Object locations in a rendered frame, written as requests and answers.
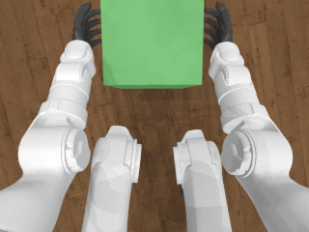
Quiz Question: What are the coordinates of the robot right foot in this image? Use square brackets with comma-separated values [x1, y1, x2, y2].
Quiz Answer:
[180, 184, 184, 198]

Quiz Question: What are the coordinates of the left robot thigh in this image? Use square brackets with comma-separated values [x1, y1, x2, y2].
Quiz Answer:
[81, 133, 142, 232]

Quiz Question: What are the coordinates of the robot right hand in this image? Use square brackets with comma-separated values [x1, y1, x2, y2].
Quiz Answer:
[203, 2, 233, 51]

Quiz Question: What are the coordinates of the carton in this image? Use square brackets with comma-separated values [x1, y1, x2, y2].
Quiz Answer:
[100, 0, 205, 89]

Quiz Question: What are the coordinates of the right robot forearm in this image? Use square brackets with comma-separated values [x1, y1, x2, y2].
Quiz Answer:
[208, 42, 293, 155]

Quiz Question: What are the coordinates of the robot left hand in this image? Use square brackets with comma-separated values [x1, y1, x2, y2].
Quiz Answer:
[72, 2, 102, 48]

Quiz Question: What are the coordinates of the right robot upper arm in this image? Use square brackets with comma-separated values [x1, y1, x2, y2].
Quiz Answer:
[220, 129, 309, 232]

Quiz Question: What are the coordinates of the left robot forearm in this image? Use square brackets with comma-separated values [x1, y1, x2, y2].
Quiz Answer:
[18, 40, 96, 167]

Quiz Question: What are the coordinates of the left robot upper arm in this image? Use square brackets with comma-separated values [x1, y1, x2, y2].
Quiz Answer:
[0, 125, 91, 232]

